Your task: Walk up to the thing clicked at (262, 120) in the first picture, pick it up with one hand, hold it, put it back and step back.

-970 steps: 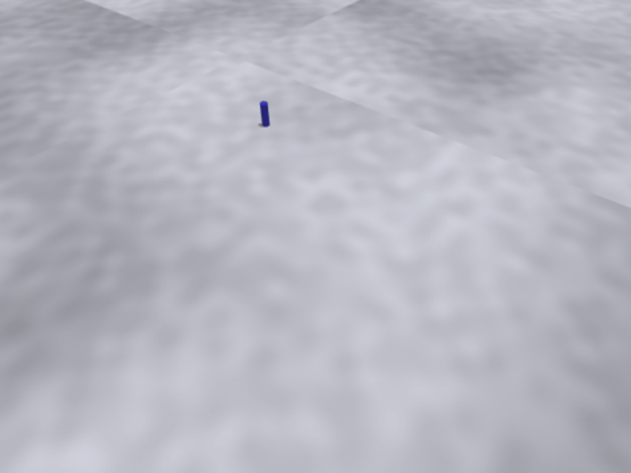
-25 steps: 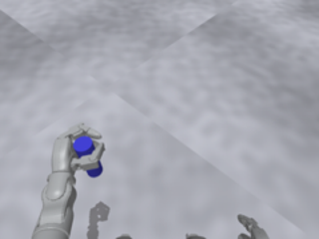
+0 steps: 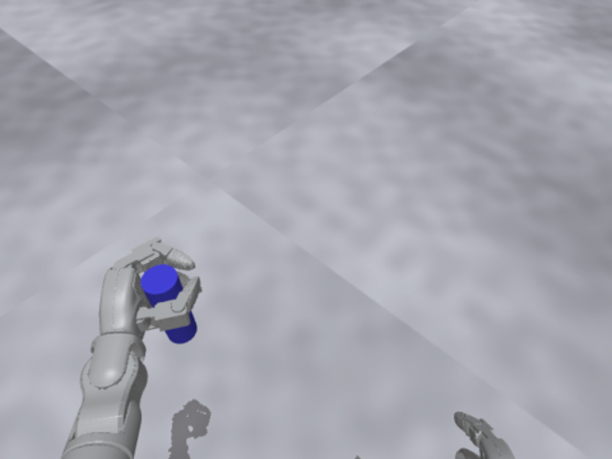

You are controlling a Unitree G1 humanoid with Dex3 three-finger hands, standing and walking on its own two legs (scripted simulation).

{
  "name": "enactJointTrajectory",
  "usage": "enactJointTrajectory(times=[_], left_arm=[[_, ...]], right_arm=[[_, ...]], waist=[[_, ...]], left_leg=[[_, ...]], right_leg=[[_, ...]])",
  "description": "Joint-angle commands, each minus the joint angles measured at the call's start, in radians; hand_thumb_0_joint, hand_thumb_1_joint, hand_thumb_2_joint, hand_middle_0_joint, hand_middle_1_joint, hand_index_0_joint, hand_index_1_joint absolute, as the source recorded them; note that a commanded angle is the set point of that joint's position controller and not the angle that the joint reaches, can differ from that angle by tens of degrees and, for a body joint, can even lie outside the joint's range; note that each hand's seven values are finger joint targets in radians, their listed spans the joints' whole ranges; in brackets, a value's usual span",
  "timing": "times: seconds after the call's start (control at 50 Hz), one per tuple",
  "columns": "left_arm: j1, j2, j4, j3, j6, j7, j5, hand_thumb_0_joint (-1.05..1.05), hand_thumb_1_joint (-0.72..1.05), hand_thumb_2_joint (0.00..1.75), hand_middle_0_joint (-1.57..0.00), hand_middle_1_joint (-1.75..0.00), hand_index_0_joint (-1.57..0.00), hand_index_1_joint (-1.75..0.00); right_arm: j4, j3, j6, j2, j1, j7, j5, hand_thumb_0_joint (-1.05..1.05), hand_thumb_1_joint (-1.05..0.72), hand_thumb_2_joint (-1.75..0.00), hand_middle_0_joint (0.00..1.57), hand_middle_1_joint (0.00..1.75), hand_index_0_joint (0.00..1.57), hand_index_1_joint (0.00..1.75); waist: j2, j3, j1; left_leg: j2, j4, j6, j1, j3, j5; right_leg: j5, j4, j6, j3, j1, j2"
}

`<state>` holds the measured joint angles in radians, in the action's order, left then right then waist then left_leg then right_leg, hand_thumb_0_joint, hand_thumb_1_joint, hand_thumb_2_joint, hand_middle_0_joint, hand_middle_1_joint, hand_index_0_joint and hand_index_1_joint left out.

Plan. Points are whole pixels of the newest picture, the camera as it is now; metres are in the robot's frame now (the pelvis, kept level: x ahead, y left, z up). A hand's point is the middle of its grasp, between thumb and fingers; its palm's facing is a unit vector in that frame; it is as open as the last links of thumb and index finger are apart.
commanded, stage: hold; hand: left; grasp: from the side
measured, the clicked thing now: (172, 307) +0.32 +0.19 +0.00
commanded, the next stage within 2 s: crouch in 1.96 s
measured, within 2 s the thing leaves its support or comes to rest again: neither
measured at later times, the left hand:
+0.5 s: hand (177, 295) +0.32 +0.17 +0.05, palm faces +0.10 -0.99 -0.02, open 5.5 cm
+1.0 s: hand (174, 291) +0.32 +0.17 +0.05, palm faces +0.10 -0.99 -0.03, open 5.6 cm
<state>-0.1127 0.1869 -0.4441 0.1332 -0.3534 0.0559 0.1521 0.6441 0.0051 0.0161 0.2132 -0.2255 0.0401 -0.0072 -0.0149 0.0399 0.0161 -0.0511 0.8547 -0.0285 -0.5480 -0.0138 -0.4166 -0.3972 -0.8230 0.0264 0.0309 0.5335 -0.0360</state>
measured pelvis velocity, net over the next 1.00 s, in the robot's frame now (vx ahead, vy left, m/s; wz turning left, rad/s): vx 0.00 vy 0.00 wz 0.00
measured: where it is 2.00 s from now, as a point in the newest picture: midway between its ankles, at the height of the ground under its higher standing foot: outside the picture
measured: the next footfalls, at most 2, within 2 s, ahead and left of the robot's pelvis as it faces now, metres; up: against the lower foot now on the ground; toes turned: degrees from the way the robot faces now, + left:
none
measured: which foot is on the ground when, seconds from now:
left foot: down 0.00-1.00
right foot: down 0.00-1.00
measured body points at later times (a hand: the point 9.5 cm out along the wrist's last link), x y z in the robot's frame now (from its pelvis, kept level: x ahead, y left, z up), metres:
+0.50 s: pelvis +0.00 +0.00 +0.00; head +0.03 +0.00 +0.45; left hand +0.31 +0.22 +0.05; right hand +0.13 -0.25 -0.11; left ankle +0.01 +0.13 -0.70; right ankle +0.01 -0.14 -0.70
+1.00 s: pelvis +0.00 +0.00 +0.01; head +0.03 +0.00 +0.45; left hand +0.31 +0.22 +0.06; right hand +0.13 -0.24 -0.10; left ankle +0.01 +0.13 -0.70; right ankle +0.01 -0.14 -0.70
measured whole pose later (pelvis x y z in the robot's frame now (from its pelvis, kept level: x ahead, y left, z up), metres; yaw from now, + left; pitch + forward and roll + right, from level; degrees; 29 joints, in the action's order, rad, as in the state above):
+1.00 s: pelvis +0.00 +0.00 +0.01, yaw +0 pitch +5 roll -1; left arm -0.11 0.18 -0.46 0.14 -0.37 0.06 0.15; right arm 0.66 0.01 0.00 0.21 -0.22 0.04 0.00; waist -0.01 0.02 0.01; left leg -0.05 0.81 -0.03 -0.50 -0.01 -0.39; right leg -0.38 -0.78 0.03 0.03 0.49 -0.04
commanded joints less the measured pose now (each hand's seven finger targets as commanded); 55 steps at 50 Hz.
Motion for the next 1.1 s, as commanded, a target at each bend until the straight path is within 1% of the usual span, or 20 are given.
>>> enactJointTrajectory(times=[0.0, 0.04, 0.1, 0.12, 0.18, 0.2, 0.26, 0.28, 0.4, 0.42, 0.54, 0.56, 0.58, 0.72, 0.74, 0.82, 0.88, 0.98, 1.06, 1.08], left_arm=[[-0.303, 0.144, 0.286, 0.053, -0.087, -0.003, 0.019, 0.0, 0.57, 1.24, -1.32, -1.4, -1.34, -1.39], [-0.296, 0.118, 0.26, 0.04, -0.085, 0.0, 0.023, 0.0, 0.58, 1.24, -1.32, -1.4, -1.34, -1.39], [-0.336, 0.15, 0.293, 0.065, -0.091, -0.004, 0.024, 0.0, 0.61, 1.24, -1.31, -1.39, -1.32, -1.38], [-0.273, 0.085, 0.206, 0.016, -0.08, 0.004, 0.026, 0.0, 0.6, 1.23, -1.32, -1.4, -1.34, -1.39], [-0.336, 0.166, 0.286, 0.076, -0.098, 0.0, 0.022, 0.0, 0.58, 1.23, -1.31, -1.38, -1.32, -1.37], [-0.28, 0.109, 0.21, 0.033, -0.091, 0.007, 0.021, 0.0, 0.6, 1.22, -1.3, -1.38, -1.31, -1.37], [-0.311, 0.148, 0.289, 0.061, -0.101, 0.004, 0.023, 0.0, 0.59, 1.22, -1.3, -1.38, -1.32, -1.37], [-0.254, 0.113, 0.244, 0.031, -0.093, 0.008, 0.02, 0.0, 0.58, 1.23, -1.3, -1.37, -1.31, -1.37], [-0.351, 0.156, 0.293, 0.073, -0.113, -0.001, 0.024, 0.0, 0.61, 1.24, -1.3, -1.38, -1.31, -1.37], [-0.317, 0.128, 0.237, 0.056, -0.106, 0.001, 0.024, 0.0, 0.6, 1.25, -1.3, -1.38, -1.31, -1.38], [-0.337, 0.158, 0.255, 0.067, -0.114, 0.014, 0.019, 0.0, 0.6, 1.24, -1.29, -1.38, -1.3, -1.37], [-0.288, 0.121, 0.188, 0.048, -0.105, 0.02, 0.022, 0.0, 0.61, 1.24, -1.3, -1.39, -1.31, -1.38], [-0.313, 0.152, 0.237, 0.071, -0.112, 0.018, 0.024, 0.0, 0.6, 1.24, -1.3, -1.38, -1.31, -1.38], [-0.292, 0.13, 0.256, 0.052, -0.107, 0.009, 0.028, 0.0, 0.56, 1.23, -1.28, -1.37, -1.29, -1.36], [-0.28, 0.109, 0.241, 0.029, -0.105, 0.009, 0.025, 0.0, 0.56, 1.22, -1.28, -1.37, -1.29, -1.36], [-0.306, 0.147, 0.235, 0.081, -0.111, -0.006, 0.021, 0.0, 0.57, 1.23, -1.28, -1.36, -1.29, -1.36], [-0.332, 0.152, 0.265, 0.073, -0.12, -0.006, 0.017, 0.0, 0.57, 1.24, -1.29, -1.39, -1.3, -1.38], [-0.293, 0.127, 0.231, 0.043, -0.105, 0.008, 0.017, 0.0, 0.58, 1.24, -1.28, -1.38, -1.29, -1.37], [-0.293, 0.131, 0.193, 0.06, -0.101, 0.012, 0.022, 0.0, 0.54, 1.24, -1.29, -1.38, -1.3, -1.38], [-0.338, 0.151, 0.273, 0.059, -0.11, 0.009, 0.021, 0.0, 0.53, 1.23, -1.28, -1.38, -1.3, -1.37]], right_arm=[[-0.131, 0.043, -0.036, 0.135, 0.038, 0.011, -0.002, 0.0, -0.9, -0.9, 0.2, 0.3, 0.2, 0.3], [-0.131, 0.039, -0.041, 0.13, 0.041, 0.005, -0.001, 0.0, -0.9, -0.9, 0.2, 0.3, 0.2, 0.3], [-0.128, 0.039, -0.042, 0.132, 0.044, 0.008, -0.003, 0.0, -0.9, -0.9, 0.2, 0.3, 0.2, 0.3], [-0.129, 0.036, -0.043, 0.131, 0.044, 0.007, -0.001, 0.0, -0.91, -0.9, 0.2, 0.3, 0.2, 0.3], [-0.122, 0.042, -0.047, 0.136, 0.047, 0.009, -0.003, 0.0, -0.9, -0.9, 0.2, 0.3, 0.2, 0.3], [-0.128, 0.039, -0.046, 0.13, 0.05, 0.006, -0.002, 0.0, -0.9, -0.9, 0.2, 0.3, 0.2, 0.3], [-0.124, 0.045, -0.051, 0.136, 0.046, 0.004, -0.003, 0.0, -0.9, -0.9, 0.2, 0.3, 0.2, 0.3], [-0.133, 0.039, -0.048, 0.128, 0.05, 0.004, -0.002, 0.0, -0.91, -0.9, 0.2, 0.3, 0.2, 0.3], [-0.11, 0.04, -0.049, 0.129, 0.042, 0.007, 0.003, 0.0, -0.9, -0.9, 0.2, 0.3, 0.2, 0.3], [-0.111, 0.037, -0.05, 0.127, 0.043, 0.007, 0.003, 0.0, -0.9, -0.9, 0.2, 0.3, 0.2, 0.3], [-0.112, 0.04, -0.046, 0.133, 0.047, 0.008, 0.002, 0.0, -0.9, -0.9, 0.2, 0.3, 0.2, 0.3], [-0.113, 0.039, -0.047, 0.132, 0.047, 0.007, 0.0, 0.0, -0.9, -0.9, 0.2, 0.3, 0.2, 0.3], [-0.113, 0.044, -0.049, 0.138, 0.051, 0.007, -0.002, 0.0, -0.9, -0.9, 0.2, 0.3, 0.2, 0.3], [-0.114, 0.044, -0.051, 0.135, 0.046, 0.007, -0.004, 0.0, -0.91, -0.9, 0.2, 0.3, 0.2, 0.3], [-0.115, 0.043, -0.051, 0.137, 0.048, 0.006, -0.003, 0.0, -0.91, -0.9, 0.2, 0.3, 0.2, 0.3], [-0.104, 0.041, -0.051, 0.127, 0.044, 0.006, -0.001, 0.0, -0.91, -0.9, 0.2, 0.3, 0.2, 0.3], [-0.106, 0.04, -0.051, 0.126, 0.052, 0.007, 0.003, 0.0, -0.91, -0.9, 0.2, 0.3, 0.2, 0.3], [-0.103, 0.045, -0.049, 0.137, 0.038, 0.01, 0.0, 0.0, -0.9, -0.9, 0.2, 0.3, 0.2, 0.3], [-0.1, 0.048, -0.049, 0.136, 0.042, 0.006, -0.001, 0.0, -0.91, -0.9, 0.2, 0.3, 0.2, 0.3], [-0.104, 0.047, -0.05, 0.134, 0.044, 0.006, -0.002, 0.0, -0.91, -0.9, 0.2, 0.3, 0.2, 0.3]], waist=[[-0.03, 0.269, 0.005], [-0.01, 0.244, 0.011], [-0.017, 0.257, 0.008], [0.027, 0.24, 0.022], [-0.012, 0.234, -0.001], [0.01, 0.226, 0.012], [-0.032, 0.28, -0.005], [-0.011, 0.268, 0.002], [0.002, 0.267, 0.01], [0.009, 0.248, 0.015], [-0.014, 0.265, 0.004], [0.008, 0.236, 0.007], [-0.003, 0.242, -0.003], [-0.005, 0.273, 0.001], [-0.004, 0.259, 0.005], [0.024, 0.244, -0.001], [-0.004, 0.245, 0.003], [0.006, 0.284, 0.013], [0.015, 0.252, 0.007], [-0.009, 0.271, 0.002]], left_leg=[[0.04, -0.135, 0.017, 0.145, 0.022, 0.246], [0.038, -0.146, 0.018, 0.127, 0.016, 0.209], [0.039, -0.152, 0.019, 0.143, 0.021, 0.2], [0.037, -0.15, 0.023, 0.137, 0.018, 0.211], [0.041, -0.158, 0.02, 0.139, 0.023, 0.191], [0.041, -0.157, 0.021, 0.138, 0.02, 0.192], [0.043, -0.159, 0.017, 0.163, 0.024, 0.211], [0.044, -0.152, 0.02, 0.151, 0.026, 0.218], [0.043, -0.144, 0.025, 0.148, 0.027, 0.221], [0.044, -0.145, 0.026, 0.141, 0.028, 0.216], [0.044, -0.156, 0.023, 0.151, 0.025, 0.209], [0.043, -0.16, 0.023, 0.145, 0.025, 0.203], [0.043, -0.166, 0.022, 0.15, 0.026, 0.198], [0.043, -0.163, 0.021, 0.166, 0.026, 0.231], [0.04, -0.167, 0.019, 0.17, 0.023, 0.238], [0.044, -0.156, 0.025, 0.138, 0.027, 0.218], [0.048, -0.155, 0.025, 0.144, 0.034, 0.199], [0.041, -0.151, 0.024, 0.186, 0.025, 0.28], [0.039, -0.155, 0.025, 0.161, 0.021, 0.261], [0.041, -0.16, 0.023, 0.172, 0.024, 0.258]], right_leg=[[0.268, 0.11, -0.027, 0.016, -0.139, 0.042], [0.235, 0.117, -0.027, 0.02, -0.132, 0.043], [0.229, 0.125, -0.026, 0.017, -0.132, 0.042], [0.24, 0.125, -0.023, 0.019, -0.134, 0.042], [0.218, 0.132, -0.026, 0.016, -0.133, 0.038], [0.22, 0.132, -0.024, 0.016, -0.133, 0.039], [0.237, 0.129, -0.028, 0.014, -0.158, 0.038], [0.246, 0.134, -0.024, 0.013, -0.158, 0.036], [0.259, 0.136, -0.019, 0.008, -0.154, 0.033], [0.257, 0.137, -0.018, 0.007, -0.147, 0.033], [0.24, 0.14, -0.023, 0.008, -0.153, 0.034], [0.235, 0.144, -0.021, 0.01, -0.151, 0.035], [0.228, 0.144, -0.024, 0.01, -0.152, 0.036], [0.261, 0.142, -0.024, 0.012, -0.173, 0.037], [0.262, 0.137, -0.027, 0.017, -0.163, 0.04], [0.253, 0.147, -0.02, 0.011, -0.165, 0.034], [0.239, 0.15, -0.018, 0.003, -0.155, 0.03], [0.314, 0.139, -0.019, 0.009, -0.18, 0.036], [0.291, 0.141, -0.021, 0.014, -0.165, 0.035], [0.287, 0.142, -0.023, 0.012, -0.171, 0.036]])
